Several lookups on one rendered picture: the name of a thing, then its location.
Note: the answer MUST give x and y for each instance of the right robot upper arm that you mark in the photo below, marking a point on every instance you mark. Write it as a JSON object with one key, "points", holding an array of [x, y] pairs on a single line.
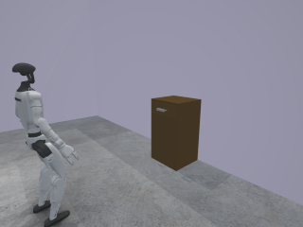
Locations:
{"points": [[35, 101]]}

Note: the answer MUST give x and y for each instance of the handle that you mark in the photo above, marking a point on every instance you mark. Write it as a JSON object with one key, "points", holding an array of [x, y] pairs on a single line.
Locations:
{"points": [[160, 110]]}

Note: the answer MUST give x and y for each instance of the cabinet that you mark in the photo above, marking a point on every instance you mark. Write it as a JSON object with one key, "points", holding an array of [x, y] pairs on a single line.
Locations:
{"points": [[175, 141]]}

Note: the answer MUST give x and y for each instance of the right robot forearm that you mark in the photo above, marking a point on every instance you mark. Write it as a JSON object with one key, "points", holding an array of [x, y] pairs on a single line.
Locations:
{"points": [[50, 134]]}

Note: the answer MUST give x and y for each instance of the robot thigh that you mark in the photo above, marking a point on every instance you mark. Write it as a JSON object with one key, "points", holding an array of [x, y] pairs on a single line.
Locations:
{"points": [[53, 158], [46, 171]]}

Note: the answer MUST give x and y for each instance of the left robot upper arm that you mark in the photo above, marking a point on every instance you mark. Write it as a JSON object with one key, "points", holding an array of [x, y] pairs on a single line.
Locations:
{"points": [[16, 109]]}

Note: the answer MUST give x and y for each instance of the robot left thigh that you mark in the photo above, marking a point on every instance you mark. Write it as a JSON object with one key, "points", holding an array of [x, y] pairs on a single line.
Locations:
{"points": [[46, 171]]}

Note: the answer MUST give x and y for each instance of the robot right thigh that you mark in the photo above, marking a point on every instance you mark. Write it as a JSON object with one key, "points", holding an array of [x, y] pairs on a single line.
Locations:
{"points": [[53, 158]]}

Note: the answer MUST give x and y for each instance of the drawer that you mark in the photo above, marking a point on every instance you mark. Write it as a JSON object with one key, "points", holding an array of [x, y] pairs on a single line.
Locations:
{"points": [[171, 110]]}

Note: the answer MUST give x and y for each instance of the robot right hand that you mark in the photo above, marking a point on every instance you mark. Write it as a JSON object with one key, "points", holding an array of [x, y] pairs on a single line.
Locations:
{"points": [[66, 152]]}

